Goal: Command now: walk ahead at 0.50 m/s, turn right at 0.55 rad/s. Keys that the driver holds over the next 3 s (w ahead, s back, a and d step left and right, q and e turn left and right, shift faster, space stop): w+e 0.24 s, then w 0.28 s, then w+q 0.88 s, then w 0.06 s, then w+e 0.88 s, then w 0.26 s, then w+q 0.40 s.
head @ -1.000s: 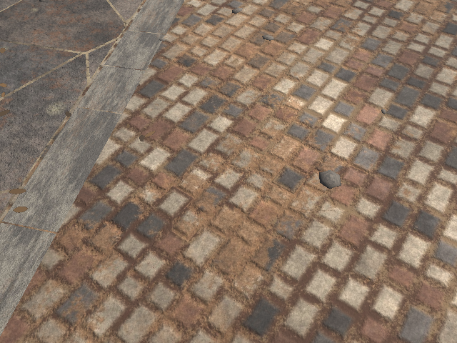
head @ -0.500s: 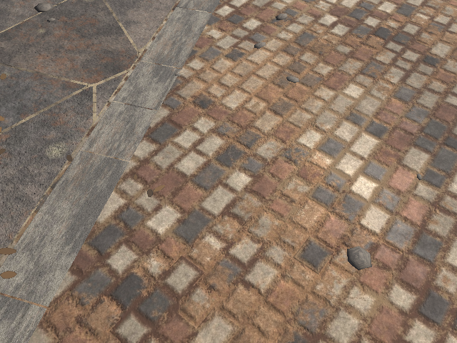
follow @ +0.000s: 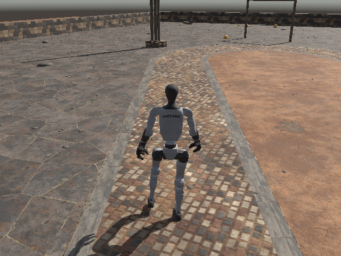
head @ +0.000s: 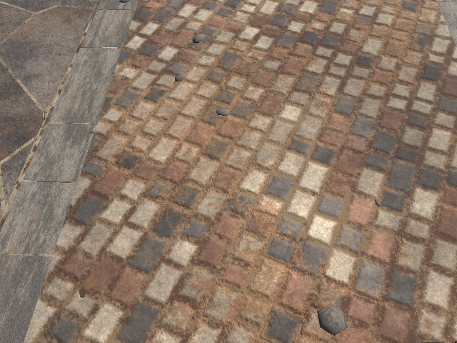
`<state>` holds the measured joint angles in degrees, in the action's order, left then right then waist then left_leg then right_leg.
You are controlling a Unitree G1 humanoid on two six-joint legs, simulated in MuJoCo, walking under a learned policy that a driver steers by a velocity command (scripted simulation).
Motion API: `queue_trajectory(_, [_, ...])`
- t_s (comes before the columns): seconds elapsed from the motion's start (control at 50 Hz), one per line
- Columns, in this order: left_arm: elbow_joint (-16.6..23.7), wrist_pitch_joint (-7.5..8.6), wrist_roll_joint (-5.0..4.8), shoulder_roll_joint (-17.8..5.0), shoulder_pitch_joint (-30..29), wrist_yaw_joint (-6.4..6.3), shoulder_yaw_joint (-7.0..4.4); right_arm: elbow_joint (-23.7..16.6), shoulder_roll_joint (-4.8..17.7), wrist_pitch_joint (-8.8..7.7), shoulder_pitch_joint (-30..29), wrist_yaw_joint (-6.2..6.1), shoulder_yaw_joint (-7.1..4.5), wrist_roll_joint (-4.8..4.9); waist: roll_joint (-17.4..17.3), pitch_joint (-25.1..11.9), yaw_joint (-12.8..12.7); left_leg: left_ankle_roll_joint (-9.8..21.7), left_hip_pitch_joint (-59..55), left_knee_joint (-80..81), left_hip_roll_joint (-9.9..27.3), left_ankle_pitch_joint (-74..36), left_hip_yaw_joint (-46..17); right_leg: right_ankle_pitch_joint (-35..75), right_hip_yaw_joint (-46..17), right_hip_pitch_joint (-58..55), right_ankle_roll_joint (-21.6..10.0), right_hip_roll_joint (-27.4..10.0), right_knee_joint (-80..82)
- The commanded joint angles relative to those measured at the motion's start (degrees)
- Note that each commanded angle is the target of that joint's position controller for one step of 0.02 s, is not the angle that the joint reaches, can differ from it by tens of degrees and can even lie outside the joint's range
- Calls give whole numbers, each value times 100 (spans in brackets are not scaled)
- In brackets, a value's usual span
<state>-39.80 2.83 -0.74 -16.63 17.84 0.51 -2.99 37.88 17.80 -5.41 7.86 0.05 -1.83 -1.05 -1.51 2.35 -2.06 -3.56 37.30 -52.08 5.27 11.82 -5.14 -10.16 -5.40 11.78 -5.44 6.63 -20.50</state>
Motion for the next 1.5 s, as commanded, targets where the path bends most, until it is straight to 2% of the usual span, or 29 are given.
queue_trajectory(0.02, [343, 42, -51, -1022, -135, -117, -295, -375, 244, -48, -362, -2, -37, 7, 561, -247, -21, -152, -729, 1252, -335, -1210, 301, 1293, -773, 535, -807, -1014, 627])
queue_trajectory(0.12, [164, -58, -101, -992, 249, -160, -307, -484, 504, -154, -802, 94, -147, 144, 725, -317, -157, 6, -1107, 2307, -544, -1412, 14, 481, -1559, -102, -578, -1299, 109])
queue_trajectory(0.18, [200, -96, -59, -877, 70, -155, -293, -326, 709, -223, -153, 79, -295, 153, 883, -438, 263, 358, -1948, 2630, -517, -908, 84, 612, -1857, -246, -354, -1296, -559])
queue_trajectory(0.2, [249, -80, -24, -621, 72, -129, -202, -254, 882, -252, 418, 40, -380, 77, 717, -914, 548, 610, -2984, 2639, -154, -786, -153, 609, -1604, 5, -171, -1001, -1436])
queue_trajectory(0.22, [343, -65, 105, -236, 270, -118, -67, -202, 1188, -231, 1223, -12, -456, 30, -154, -1741, 757, 925, -4424, 2609, 887, -416, -1249, -792, -996, 741, 60, -523, -3088])
queue_trajectory(0.24, [546, -4, -126, -150, 972, -106, -16, 24, 1542, -147, 1483, 53, -551, -1, -2151, -2041, 350, 1807, -5605, 3316, 1929, 1234, -4071, -2548, -454, 2751, 327, -59, -4717])
queue_trajectory(0.26, [308, -14, -174, -750, 831, -135, -124, -101, 926, -141, 1264, 81, -431, 103, -1151, -1471, 522, 1674, -5180, 3578, 1773, 2295, -4072, -2114, -639, 3224, 424, -493, -5310])
queue_trajectory(0.3, [396, -47, -52, -836, -44, -137, -173, -89, 551, -94, 886, 77, -302, 51, -212, -535, 575, 1371, -3951, 3649, 1228, 1101, -2362, -1204, -347, 3073, 479, -795, -5242])
queue_trajectory(0.38, [455, -32, -42, -435, -210, -49, -116, 142, 343, -132, 768, 77, -236, 63, -492, -224, 316, 1497, -3139, 4042, 737, -494, -1066, -819, -138, 2617, 509, -1051, -4330])
queue_trajectory(0.48, [629, 51, 44, -165, -940, 35, 41, 399, 714, -81, 871, 54, -324, 161, -265, -110, 439, 1622, -3141, 4335, 730, -1295, -378, 197, 207, 2612, 618, -1200, -2646])
queue_trajectory(0.62, [891, 224, -38, -333, -1852, 173, -2, 790, 960, 119, 1435, 32, -358, 300, -356, 70, 590, 1377, -3372, 3975, 852, -1516, -385, 680, 400, 1745, 479, -866, -1022])
queue_trajectory(0.68, [530, 254, 23, -776, -613, 102, -254, 803, 892, 171, 1327, -7, -321, 281, -260, -652, -170, 1028, -3039, 2543, 488, -2547, -131, 667, 519, -352, 158, -721, -555])
queue_trajectory(0.7, [393, 231, 130, -1172, 376, 21, -382, 640, 536, 142, 1242, -2, -177, 154, 196, -1485, -609, 779, -2053, 942, 139, -1408, 118, 693, -393, -1943, -193, -1681, -757])
queue_trajectory(0.72, [342, 156, 205, -1580, 657, -7, -449, 510, -94, 65, 1924, -21, 4, 170, 1689, -2210, -321, 415, -103, -999, -670, 1841, 426, -277, -2738, -3455, -942, -3090, -278])
queue_trajectory(0.74, [315, 149, 148, -1099, 699, 7, -342, 594, 468, 24, 1791, -17, -129, 308, 1385, -2105, -493, 399, 463, -1835, -500, 2136, -195, -1190, -3379, -3147, -1033, -3053, 159])
queue_trajectory(0.76, [278, 163, 80, -820, 389, 7, -248, 482, 737, 26, 1383, -7, -231, 392, 1137, -1296, -432, 429, 799, -2031, -259, 1664, -174, -1180, -2531, -2565, -840, -2867, 265])
queue_trajectory(0.84, [166, 300, 152, -329, -544, 55, -139, 472, 419, 225, 1131, -16, -257, 286, 848, -363, 160, 361, -14, -1466, 223, 508, -96, 338, -698, -682, -579, -2215, 976])
queue_trajectory(0.94, [-135, 404, 153, -567, -556, -18, -262, 242, 170, 377, 680, 21, -219, 232, 497, -18, 231, 228, 241, -516, 264, -459, -122, 1246, 389, -498, -610, -2191, 1338])
queue_trajectory(1.12, [-549, 162, -37, -1028, -26, -97, -417, -392, 161, 347, -736, 322, -161, 230, 366, 345, -187, 640, 125, 1495, 21, -850, 621, 1841, 1444, -1529, -270, -2356, 1002])
queue_trajectory(1.16, [-558, 79, -78, -1197, -75, -122, -461, -462, 320, 377, -567, 345, -249, 213, 544, 73, 23, 859, -422, 1552, -312, -264, 952, 3597, 1628, -1746, -138, -2355, 297])
queue_trajectory(1.2, [-519, -12, -127, -1237, -207, -158, -454, -176, 729, 417, 722, 290, -511, 234, 519, -683, 794, 1194, -2258, 1907, -847, -263, 1212, 4683, 1913, -1341, 108, -2095, -1584])
queue_trajectory(1.22, [-439, 14, -13, -1037, -117, -185, -363, 77, 1186, 479, 1713, 179, -722, 257, 60, -1209, 1201, 1485, -4043, 2024, -514, -417, 389, 3256, 1922, -12, 383, -1862, -3265])
queue_trajectory(1.24, [-88, 151, 224, -167, 373, -119, -88, 31, 1852, 441, 1500, 129, -801, 307, -1509, -1572, 457, 2531, -5751, 2596, 977, 542, -2910, -2089, 1500, 2619, 776, -676, -5304])
queue_trajectory(1.26, [-44, 370, 28, -568, -133, -46, -115, -191, 1428, 333, 1651, 166, -657, 249, -813, -2361, 867, 2793, -6052, 3467, 1407, 1334, -4347, -2486, 85, 3208, 703, -536, -5946])
queue_trajectory(1.28, [137, 476, -192, -864, -700, -2, -193, -114, 1080, 242, 1478, 189, -558, 198, -494, -1548, 942, 2475, -5573, 3610, 1264, 967, -3538, -1915, 25, 3675, 570, -805, -5861])
queue_trajectory(1.32, [72, 550, 23, -793, -751, -73, -180, -185, 749, 193, 777, 165, -457, 205, 33, -733, 453, 2115, -3987, 3591, 789, -228, -2279, -1103, 43, 3119, 514, -1234, -4862])
queue_trajectory(1.36, [28, 426, 119, -822, -571, -65, -231, -341, 587, 183, 444, 118, -391, 104, -124, -598, 145, 2074, -3146, 3812, 555, -1081, -1814, -773, 11, 2447, 601, -1350, -4396])
queue_trajectory(1.4, [35, 315, 169, -656, -583, -67, -195, -295, 672, 154, 497, 63, -415, 141, -52, -500, 94, 2120, -2706, 3916, 443, -1649, -1453, -562, 144, 2293, 779, -1291, -3932])
queue_trajectory(1.5, [144, 291, 120, -278, -1402, 19, -14, -21, 686, 149, 846, -58, -386, 163, -257, -239, 465, 1676, -2383, 4027, 34, -1351, -512, 1498, 377, 1927, 921, -1096, -1833])
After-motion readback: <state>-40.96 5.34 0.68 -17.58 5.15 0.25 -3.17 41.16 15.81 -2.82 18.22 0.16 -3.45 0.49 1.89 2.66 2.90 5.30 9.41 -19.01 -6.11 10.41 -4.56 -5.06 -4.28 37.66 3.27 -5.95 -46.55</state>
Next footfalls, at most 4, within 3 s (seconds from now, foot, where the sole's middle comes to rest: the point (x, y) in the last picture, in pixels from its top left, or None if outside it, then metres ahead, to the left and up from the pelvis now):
0.20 left None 0.31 0.14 -0.78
0.70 right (314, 327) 0.50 -0.17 -0.78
1.22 left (231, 235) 0.80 0.08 -0.78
1.74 right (272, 158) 1.13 -0.07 -0.78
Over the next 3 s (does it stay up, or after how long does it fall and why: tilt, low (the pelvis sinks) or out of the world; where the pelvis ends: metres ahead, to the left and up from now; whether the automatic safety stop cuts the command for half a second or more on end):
stays up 1.61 -0.08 0.00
